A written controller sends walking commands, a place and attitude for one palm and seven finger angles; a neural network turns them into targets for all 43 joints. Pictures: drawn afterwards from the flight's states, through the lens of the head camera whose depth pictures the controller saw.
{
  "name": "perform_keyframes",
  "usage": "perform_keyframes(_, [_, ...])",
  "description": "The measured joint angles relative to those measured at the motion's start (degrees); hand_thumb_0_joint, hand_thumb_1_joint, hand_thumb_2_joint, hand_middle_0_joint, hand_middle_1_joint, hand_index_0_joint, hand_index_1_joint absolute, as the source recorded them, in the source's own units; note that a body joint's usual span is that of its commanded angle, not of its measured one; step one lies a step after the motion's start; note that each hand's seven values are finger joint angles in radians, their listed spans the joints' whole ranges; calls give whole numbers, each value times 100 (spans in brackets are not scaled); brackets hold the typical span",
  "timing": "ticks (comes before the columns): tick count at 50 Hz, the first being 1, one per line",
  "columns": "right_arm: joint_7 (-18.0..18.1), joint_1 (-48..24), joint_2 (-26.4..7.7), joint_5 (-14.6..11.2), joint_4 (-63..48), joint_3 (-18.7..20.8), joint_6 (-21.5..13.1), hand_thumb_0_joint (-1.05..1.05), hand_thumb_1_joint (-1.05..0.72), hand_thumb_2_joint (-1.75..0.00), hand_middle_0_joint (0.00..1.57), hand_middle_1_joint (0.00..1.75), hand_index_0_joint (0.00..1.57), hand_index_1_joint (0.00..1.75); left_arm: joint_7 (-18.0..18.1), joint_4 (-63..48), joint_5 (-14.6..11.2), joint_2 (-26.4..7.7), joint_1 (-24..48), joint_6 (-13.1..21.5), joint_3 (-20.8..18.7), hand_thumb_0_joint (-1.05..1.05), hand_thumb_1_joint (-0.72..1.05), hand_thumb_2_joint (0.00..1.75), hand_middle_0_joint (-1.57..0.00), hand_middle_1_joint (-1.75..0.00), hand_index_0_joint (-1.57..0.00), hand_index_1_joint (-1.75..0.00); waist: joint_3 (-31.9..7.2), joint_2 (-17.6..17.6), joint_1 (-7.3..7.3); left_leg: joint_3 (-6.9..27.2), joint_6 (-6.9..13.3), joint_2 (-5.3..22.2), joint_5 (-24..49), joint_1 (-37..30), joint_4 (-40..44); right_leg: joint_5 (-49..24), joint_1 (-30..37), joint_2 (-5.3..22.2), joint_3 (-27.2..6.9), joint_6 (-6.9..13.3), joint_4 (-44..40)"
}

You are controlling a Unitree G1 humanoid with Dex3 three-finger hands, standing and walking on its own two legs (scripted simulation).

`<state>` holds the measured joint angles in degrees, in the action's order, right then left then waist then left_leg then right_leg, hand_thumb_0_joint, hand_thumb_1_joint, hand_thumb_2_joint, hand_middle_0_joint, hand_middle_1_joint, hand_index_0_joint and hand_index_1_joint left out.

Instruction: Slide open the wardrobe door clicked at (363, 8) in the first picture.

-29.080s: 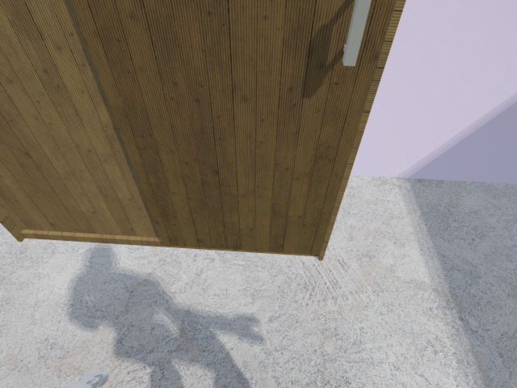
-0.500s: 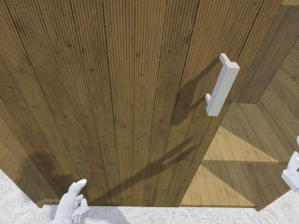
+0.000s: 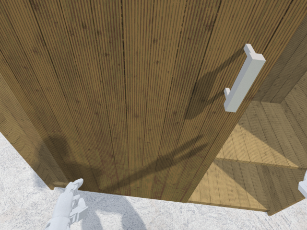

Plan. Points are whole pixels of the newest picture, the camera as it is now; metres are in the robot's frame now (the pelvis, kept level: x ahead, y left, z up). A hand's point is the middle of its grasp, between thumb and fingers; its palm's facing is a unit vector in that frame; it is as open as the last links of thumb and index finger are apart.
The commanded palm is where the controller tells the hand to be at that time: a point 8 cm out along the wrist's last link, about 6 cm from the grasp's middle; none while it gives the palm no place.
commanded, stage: step back with the hand held close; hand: right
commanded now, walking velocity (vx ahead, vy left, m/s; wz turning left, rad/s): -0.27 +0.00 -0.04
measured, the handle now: (239, 79) +0.40 -0.16 +0.24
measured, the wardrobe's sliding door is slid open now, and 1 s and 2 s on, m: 0.53 0.53 0.53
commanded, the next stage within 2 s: stop stepping back and stand still in 0.78 s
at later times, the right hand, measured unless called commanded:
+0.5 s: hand out of the picture +0.10 -0.29 +0.17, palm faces +0.51 +0.73 -0.46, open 7.4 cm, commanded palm +0.04 -0.32 +0.18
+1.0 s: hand out of the picture -0.04 -0.32 +0.17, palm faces +0.59 +0.72 -0.37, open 7.4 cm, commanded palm -0.08 -0.35 +0.18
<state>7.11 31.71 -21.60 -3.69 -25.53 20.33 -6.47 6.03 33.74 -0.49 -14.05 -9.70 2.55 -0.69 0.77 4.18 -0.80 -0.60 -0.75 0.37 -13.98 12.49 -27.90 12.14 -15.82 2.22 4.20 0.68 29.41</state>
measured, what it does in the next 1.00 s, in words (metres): walks backwards: left foot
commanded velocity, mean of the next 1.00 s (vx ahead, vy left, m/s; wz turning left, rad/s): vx -0.25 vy -0.01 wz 0.01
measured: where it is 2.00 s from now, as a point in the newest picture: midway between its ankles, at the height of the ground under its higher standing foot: outside the picture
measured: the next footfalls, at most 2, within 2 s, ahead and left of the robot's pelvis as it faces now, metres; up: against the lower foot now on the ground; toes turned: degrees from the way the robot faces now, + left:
left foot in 0.86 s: -0.10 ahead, +0.10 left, +0.00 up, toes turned -8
right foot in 1.08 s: -0.17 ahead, -0.21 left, +0.00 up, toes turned -6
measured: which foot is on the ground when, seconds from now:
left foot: down 0.00-0.70, up 0.72-0.84, down 0.86-1.00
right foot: down 0.00-0.86, up 0.88-1.00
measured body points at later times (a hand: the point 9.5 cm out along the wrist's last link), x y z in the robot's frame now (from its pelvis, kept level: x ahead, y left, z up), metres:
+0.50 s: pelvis -0.08 -0.02 -0.01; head -0.08 -0.01 +0.44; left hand +0.09 +0.22 -0.09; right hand +0.07 -0.33 +0.19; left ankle +0.01 +0.12 -0.74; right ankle +0.04 -0.11 -0.73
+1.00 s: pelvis -0.20 -0.04 -0.01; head -0.21 -0.05 +0.44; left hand +0.00 +0.17 -0.09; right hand -0.08 -0.36 +0.19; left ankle -0.14 +0.10 -0.74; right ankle -0.14 -0.14 -0.70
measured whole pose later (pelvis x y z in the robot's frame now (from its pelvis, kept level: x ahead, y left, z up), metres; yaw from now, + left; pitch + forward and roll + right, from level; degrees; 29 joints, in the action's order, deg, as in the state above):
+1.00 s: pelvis -0.20 -0.04 -0.01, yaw -4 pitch -2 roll +0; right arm 10.0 28.5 -21.4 -2.3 -28.0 22.6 -10.9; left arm 4.7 38.9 0.8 -10.9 -11.1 5.5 0.5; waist -0.7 -1.6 -4.4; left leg 3.9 -1.0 0.0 -14.0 17.5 -32.9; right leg 21.2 -29.5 -0.4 2.2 -1.2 52.7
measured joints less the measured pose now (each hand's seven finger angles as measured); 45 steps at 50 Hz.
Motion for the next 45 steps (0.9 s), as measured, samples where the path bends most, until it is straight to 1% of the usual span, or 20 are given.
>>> perform_keyframes(4, [76, 22, -144, -5, -49, 103, -15, 1, -89, -89, 21, 30, 22, 30, 58, -79, -12, 36, -53, -44, 18, 1, 91, 90, -20, -30, -20, -30, -12, -23, -13, 45, -47, 47, 56, 179, -121, -78, -137, -43, 45, 62, 48])
perform_keyframes(6, [122, -13, -163, 0, -21, 176, -58, 1, -89, -89, 22, 30, 22, 30, 70, -94, -19, 51, -85, -26, 46, 1, 91, 90, -20, -30, -20, -30, -24, -14, -28, 49, -61, 56, 104, 263, -153, -129, -218, -50, 49, 85, 74])
perform_keyframes(9, [189, -83, -116, 25, 46, 242, -137, 1, -89, -89, 21, 30, 22, 30, 75, -71, -25, 63, -140, 30, 90, 1, 91, 90, -20, -30, -20, -30, -47, 19, -46, 28, -72, 50, 205, 362, -141, -210, -350, -45, 27, 111, 112])
perform_keyframes(13, [259, -146, 21, 82, 94, 211, -243, 1, -89, -89, 21, 30, 22, 30, 66, 13, -19, 59, -230, 122, 124, 1, 91, 90, -20, -30, -20, -30, -76, 38, -57, -4, -63, 37, 321, 482, -114, -269, -532, -40, -16, 141, 185])
perform_keyframes(17, [305, -194, 102, 161, 80, 145, -333, 1, -89, -89, 21, 30, 22, 30, 89, 91, -2, 63, -315, 214, 134, 1, 91, 90, -20, -30, -20, -30, -51, 21, -22, -6, -44, 7, 206, 572, -151, -303, -649, -57, -81, 185, 208])
perform_keyframes(21, [318, -224, 15, 224, 6, 192, -431, 1, -89, -89, 21, 30, 22, 30, 118, 103, 22, 102, -369, 312, 125, 1, 90, 90, -20, -30, -20, -30, 40, -38, 55, 88, -31, -67, 228, 626, -229, -447, -716, -106, -166, 213, 215])
perform_keyframes(23, [317, -218, -40, 253, -13, 248, -484, 1, -89, -89, 21, 30, 22, 30, 118, 110, 36, 120, -382, 349, 111, 1, 90, 90, -20, -30, -20, -30, 67, -63, 85, 136, -18, -102, 249, 647, -252, -344, -771, -134, -213, 220, 279])
perform_keyframes(25, [327, -190, -75, 253, -60, 305, -517, 1, -89, -89, 21, 30, 22, 30, 107, 119, 50, 128, -382, 378, 100, 1, 90, 90, -20, -30, -20, -30, 75, -109, 78, 177, -7, -103, 389, 682, -238, -186, -840, -162, -220, 205, 355])
perform_keyframes(27, [355, -161, -83, 243, -134, 347, -550, 1, -89, -89, 21, 30, 22, 30, 89, 150, 75, 113, -352, 403, 92, 1, 90, 90, -20, -30, -20, -30, 80, -161, 36, 220, -27, -86, 578, 752, -242, 35, -938, -180, -192, 166, 483])
perform_keyframes(31, [428, -258, -21, 234, -225, 307, -596, 1, -89, -89, 21, 30, 22, 30, 77, 229, 91, 32, -242, 406, 61, 1, 90, 90, -20, -30, -20, -30, 104, -197, -29, 256, -69, -63, 605, 948, -378, 365, -1163, -199, -164, 131, 742])
perform_keyframes(33, [446, -359, -2, 234, -235, 280, -599, 1, -89, -89, 21, 30, 22, 30, 91, 246, 89, 7, -180, 396, 52, 1, 90, 90, -20, -30, -20, -30, 139, -197, -24, 237, -68, -63, 449, 1049, -488, 353, -1255, -195, -172, 164, 802])
perform_keyframes(36, [417, -536, -11, 271, -243, 289, -567, 1, -89, -89, 21, 30, 22, 30, 122, 196, 103, 30, -103, 403, 28, 1, 91, 90, -20, -30, -20, -30, 245, -146, 32, 217, 17, -156, -261, 1229, -858, 130, -1337, -136, -200, 268, 745])
perform_keyframes(38, [349, -662, -121, 277, -274, 317, -533, 1, -89, -89, 21, 30, 22, 30, 126, 149, 140, 110, -113, 427, -27, 1, 91, 90, -20, -30, -20, -30, 302, -68, 124, 169, 61, -318, -649, 1255, -1551, -326, -1348, -56, -248, 326, 560])
perform_keyframes(40, [301, -655, -284, 221, -345, 376, -560, 1, -89, -89, 21, 30, 22, 30, 83, 166, 146, 230, -157, 451, -58, 1, 91, 90, -20, -30, -20, -30, 235, -66, 188, 63, 126, -445, -1062, 1066, -1984, -796, -1374, 24, -202, 347, 307])
perform_keyframes(41, [294, -589, -348, 175, -385, 416, -589, 1, -89, -89, 21, 30, 22, 30, 51, 183, 142, 285, -177, 462, -57, 1, 91, 90, -20, -30, -20, -30, 164, -87, 198, -8, 168, -479, -1254, 890, -1959, -962, -1403, 53, -140, 326, 180])
perform_keyframes(42, [296, -491, -401, 130, -419, 464, -620, 1, -89, -89, 21, 30, 22, 30, 20, 190, 138, 331, -190, 470, -50, 1, 91, 90, -20, -30, -20, -30, 82, -120, 194, -72, 218, -489, -1397, 672, -1751, -1038, -1457, 65, -55, 290, 84])
perform_keyframes(43, [307, -381, -454, 87, -459, 525, -640, 1, -89, -89, 21, 30, 22, 30, -8, 183, 135, 375, -192, 470, -37, 1, 90, 90, -20, -30, -20, -30, -8, -204, 168, -74, 317, -447, -1509, 425, -1314, -909, -1574, 37, 60, 220, 96])
perform_keyframes(44, [319, -314, -416, 73, -478, 548, -670, 1, -89, -89, 21, 30, 22, 30, -36, 208, 131, 373, -131, 453, -32, 1, 90, 90, -20, -30, -20, -30, -18, -219, 81, -27, 359, -418, -1110, 429, -1060, -431, -1730, 40, 112, 34, 315])
perform_keyframes(45, [337, -277, -330, 93, -483, 519, -690, 1, -89, -89, 21, 30, 22, 30, -64, 274, 160, 347, -55, 417, -29, 1, 90, 90, -20, -30, -20, -30, 26, -227, -31, 38, 329, -375, -595, 484, -999, 111, -1854, -9, 14, -135, 860])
